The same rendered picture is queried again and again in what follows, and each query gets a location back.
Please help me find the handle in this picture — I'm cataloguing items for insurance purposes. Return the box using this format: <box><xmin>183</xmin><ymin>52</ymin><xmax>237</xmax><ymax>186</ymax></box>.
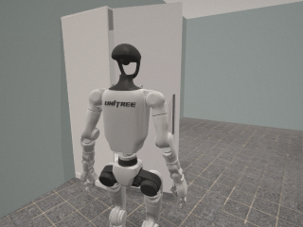
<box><xmin>171</xmin><ymin>94</ymin><xmax>175</xmax><ymax>134</ymax></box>

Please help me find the robot right hand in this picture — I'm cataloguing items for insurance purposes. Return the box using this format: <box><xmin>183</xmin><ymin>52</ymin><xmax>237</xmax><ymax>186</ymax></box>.
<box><xmin>169</xmin><ymin>179</ymin><xmax>187</xmax><ymax>209</ymax></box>

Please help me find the robot torso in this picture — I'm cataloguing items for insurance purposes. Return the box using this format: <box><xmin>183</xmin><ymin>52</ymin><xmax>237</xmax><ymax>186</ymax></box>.
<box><xmin>101</xmin><ymin>84</ymin><xmax>151</xmax><ymax>187</ymax></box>

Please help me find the robot left forearm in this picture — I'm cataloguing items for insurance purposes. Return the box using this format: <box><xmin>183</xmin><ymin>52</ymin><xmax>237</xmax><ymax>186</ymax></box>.
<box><xmin>80</xmin><ymin>135</ymin><xmax>96</xmax><ymax>170</ymax></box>

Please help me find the robot right forearm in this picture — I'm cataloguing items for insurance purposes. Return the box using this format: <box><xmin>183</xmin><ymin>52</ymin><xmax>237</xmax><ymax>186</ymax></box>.
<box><xmin>161</xmin><ymin>132</ymin><xmax>185</xmax><ymax>183</ymax></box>

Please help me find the left robot upper arm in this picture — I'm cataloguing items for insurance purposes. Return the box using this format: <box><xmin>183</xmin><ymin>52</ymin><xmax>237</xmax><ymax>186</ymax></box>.
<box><xmin>81</xmin><ymin>88</ymin><xmax>108</xmax><ymax>141</ymax></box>

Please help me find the robot left hand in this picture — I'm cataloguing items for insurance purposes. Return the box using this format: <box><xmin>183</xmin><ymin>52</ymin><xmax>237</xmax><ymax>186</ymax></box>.
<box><xmin>80</xmin><ymin>167</ymin><xmax>98</xmax><ymax>194</ymax></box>

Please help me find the fridge door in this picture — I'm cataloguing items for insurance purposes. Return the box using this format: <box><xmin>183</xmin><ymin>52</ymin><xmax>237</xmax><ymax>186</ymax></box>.
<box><xmin>113</xmin><ymin>2</ymin><xmax>183</xmax><ymax>193</ymax></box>

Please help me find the right robot upper arm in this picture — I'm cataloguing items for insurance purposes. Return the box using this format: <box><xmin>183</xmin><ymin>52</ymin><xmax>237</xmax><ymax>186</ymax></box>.
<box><xmin>144</xmin><ymin>89</ymin><xmax>170</xmax><ymax>148</ymax></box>

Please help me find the robot left thigh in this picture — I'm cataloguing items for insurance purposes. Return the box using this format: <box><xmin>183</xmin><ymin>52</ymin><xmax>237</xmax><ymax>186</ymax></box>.
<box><xmin>98</xmin><ymin>162</ymin><xmax>127</xmax><ymax>226</ymax></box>

